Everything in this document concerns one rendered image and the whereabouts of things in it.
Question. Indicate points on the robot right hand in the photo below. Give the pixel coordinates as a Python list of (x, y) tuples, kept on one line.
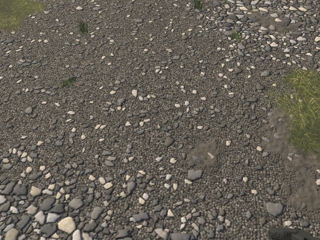
[(280, 233)]

